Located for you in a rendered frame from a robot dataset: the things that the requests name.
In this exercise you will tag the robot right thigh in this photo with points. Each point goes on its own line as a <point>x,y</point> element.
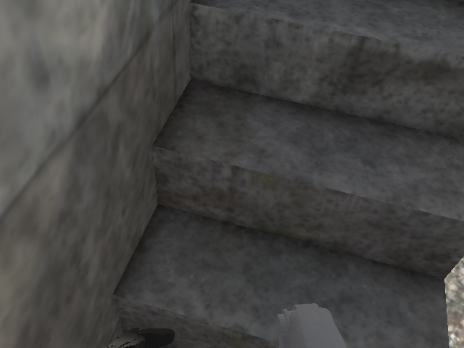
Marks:
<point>308,326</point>

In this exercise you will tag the robot left hand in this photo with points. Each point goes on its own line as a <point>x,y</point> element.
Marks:
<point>145,338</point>

